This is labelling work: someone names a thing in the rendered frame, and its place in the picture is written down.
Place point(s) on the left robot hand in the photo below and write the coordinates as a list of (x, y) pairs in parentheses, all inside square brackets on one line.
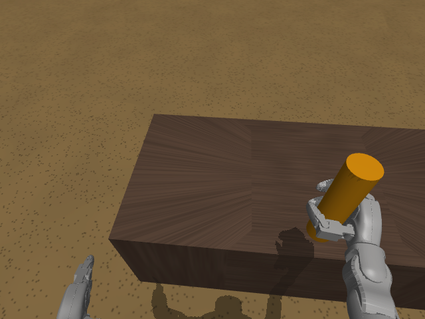
[(76, 298)]

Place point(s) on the right robot hand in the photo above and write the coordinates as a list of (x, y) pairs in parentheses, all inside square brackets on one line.
[(363, 225)]

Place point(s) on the can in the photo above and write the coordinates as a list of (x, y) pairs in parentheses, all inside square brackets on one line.
[(358, 175)]

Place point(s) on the right robot arm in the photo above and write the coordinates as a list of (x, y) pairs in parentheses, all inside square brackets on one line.
[(368, 280)]

